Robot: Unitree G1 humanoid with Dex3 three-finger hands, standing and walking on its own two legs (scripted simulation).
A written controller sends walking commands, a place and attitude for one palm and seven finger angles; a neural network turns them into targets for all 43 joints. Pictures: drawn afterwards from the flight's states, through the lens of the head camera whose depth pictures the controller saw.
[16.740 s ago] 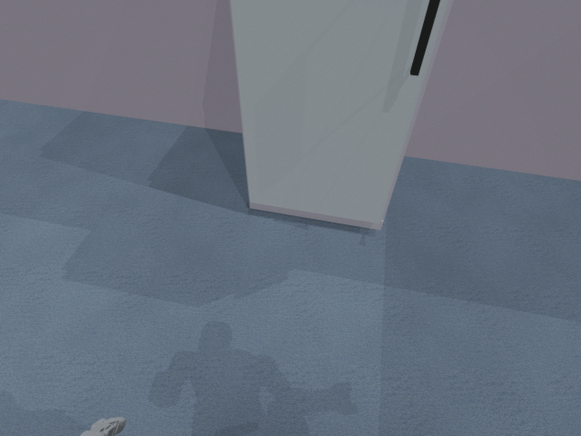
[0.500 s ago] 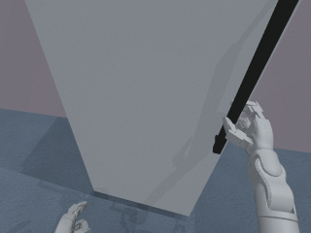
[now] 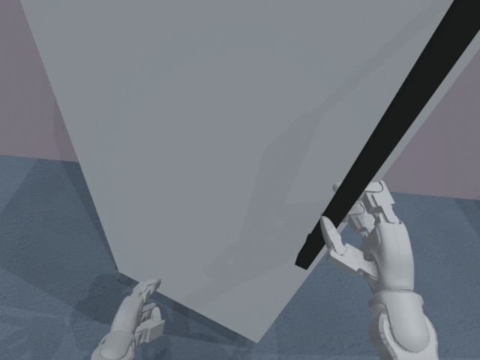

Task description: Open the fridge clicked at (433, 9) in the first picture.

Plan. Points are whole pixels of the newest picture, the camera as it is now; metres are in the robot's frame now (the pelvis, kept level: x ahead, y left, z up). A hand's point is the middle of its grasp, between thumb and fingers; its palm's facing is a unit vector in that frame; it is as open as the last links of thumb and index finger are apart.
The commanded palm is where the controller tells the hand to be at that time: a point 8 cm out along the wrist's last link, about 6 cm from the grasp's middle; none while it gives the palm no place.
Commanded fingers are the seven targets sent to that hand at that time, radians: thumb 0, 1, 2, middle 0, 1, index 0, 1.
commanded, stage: walk backward, drawing the door open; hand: right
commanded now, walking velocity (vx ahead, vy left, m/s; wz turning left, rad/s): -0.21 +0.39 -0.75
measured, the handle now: (357, 170) +0.31 -0.09 +0.23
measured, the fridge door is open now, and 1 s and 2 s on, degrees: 24 55 83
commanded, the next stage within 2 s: stop walking and hold the door back in 1.62 s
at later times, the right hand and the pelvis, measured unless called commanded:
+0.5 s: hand out of the picture +0.11 +0.00 +0.15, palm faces +0.14 +0.97 -0.18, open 7.5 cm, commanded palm +0.07 -0.03 +0.16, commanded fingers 0.00 -0.90 -0.90 0.45 1.40 0.45 1.40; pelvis -0.12 +0.14 -0.01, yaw -19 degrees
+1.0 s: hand out of the picture +0.02 +0.13 +0.15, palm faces +0.54 +0.83 -0.15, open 7.5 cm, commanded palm -0.04 +0.11 +0.16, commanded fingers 0.00 -0.90 -0.90 0.45 1.40 0.45 1.40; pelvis -0.13 +0.36 -0.01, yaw -44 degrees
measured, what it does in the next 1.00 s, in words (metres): steps to the left, turning right: right foot, then left foot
